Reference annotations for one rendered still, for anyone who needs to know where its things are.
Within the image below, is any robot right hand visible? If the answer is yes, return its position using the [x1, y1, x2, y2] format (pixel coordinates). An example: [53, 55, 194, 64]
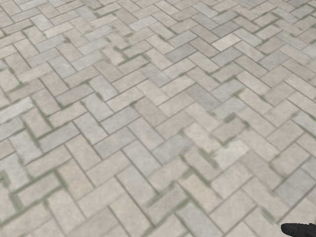
[280, 223, 316, 237]

